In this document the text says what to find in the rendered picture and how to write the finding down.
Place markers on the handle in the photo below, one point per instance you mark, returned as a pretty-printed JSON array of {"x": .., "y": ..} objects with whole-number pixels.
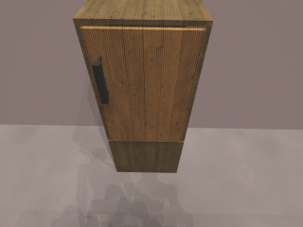
[{"x": 100, "y": 81}]

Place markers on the cupboard door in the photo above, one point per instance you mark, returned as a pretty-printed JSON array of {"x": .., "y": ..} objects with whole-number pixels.
[{"x": 149, "y": 73}]

